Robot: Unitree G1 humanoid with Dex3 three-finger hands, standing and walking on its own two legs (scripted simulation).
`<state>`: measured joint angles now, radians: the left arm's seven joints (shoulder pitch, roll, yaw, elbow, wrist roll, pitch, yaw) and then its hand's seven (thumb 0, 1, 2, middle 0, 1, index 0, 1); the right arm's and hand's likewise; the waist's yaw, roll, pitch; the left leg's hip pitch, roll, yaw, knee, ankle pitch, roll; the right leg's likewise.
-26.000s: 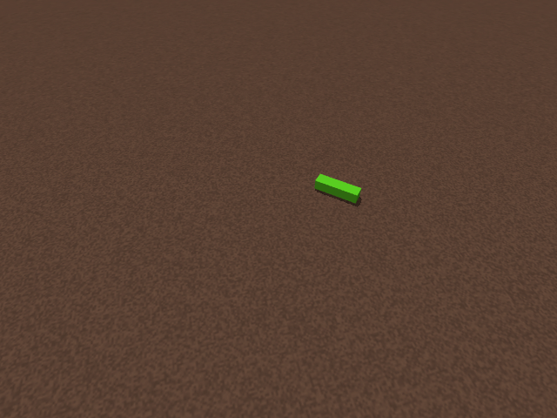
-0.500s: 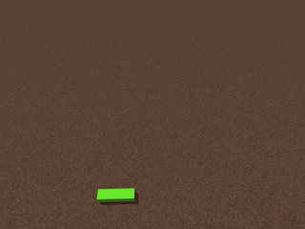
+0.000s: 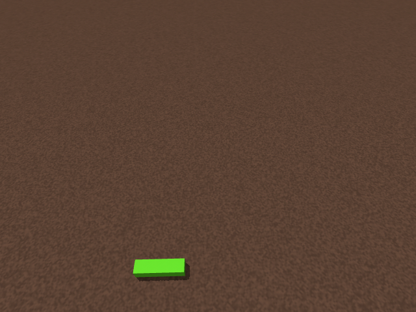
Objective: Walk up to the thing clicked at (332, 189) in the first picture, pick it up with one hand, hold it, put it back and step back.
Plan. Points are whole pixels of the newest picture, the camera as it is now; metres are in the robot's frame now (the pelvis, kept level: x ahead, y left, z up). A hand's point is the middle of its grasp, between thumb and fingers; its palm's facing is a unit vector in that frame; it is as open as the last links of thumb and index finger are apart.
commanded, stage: stand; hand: left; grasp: from above
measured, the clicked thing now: (160, 267) +0.44 +0.25 -0.75
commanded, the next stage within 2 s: rise first in 0.48 s
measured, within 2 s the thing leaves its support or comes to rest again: neither
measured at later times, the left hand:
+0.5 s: hand out of the picture +0.07 +0.25 -0.16, palm faces -0.02 -0.94 -0.35, open 7.4 cm
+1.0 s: hand out of the picture +0.16 +0.26 -0.18, palm faces -0.08 -0.91 -0.40, open 12.0 cm
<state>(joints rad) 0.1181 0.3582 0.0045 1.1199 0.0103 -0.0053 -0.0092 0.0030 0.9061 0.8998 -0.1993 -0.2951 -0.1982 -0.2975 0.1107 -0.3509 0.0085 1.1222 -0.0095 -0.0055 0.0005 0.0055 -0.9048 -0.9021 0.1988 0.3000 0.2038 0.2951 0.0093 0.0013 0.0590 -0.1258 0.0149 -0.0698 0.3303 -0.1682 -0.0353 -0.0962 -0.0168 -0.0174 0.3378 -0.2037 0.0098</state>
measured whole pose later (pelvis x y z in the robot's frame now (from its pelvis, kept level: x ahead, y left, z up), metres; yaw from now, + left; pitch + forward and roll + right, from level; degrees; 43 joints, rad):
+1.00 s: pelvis -0.01 +0.01 -0.04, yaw -2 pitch +9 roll -1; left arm 0.02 0.31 0.14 0.89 0.16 0.13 0.01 0.00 -0.07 0.97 -0.04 -1.00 -0.06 -0.98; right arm 0.24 -0.24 -0.03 0.70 0.02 -0.05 -0.01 0.01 -0.90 -0.90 0.20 0.30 0.20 0.29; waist -0.03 0.01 -0.05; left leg -0.57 0.02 -0.04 0.77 -0.36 -0.02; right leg -0.54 -0.01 0.02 0.74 -0.37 0.02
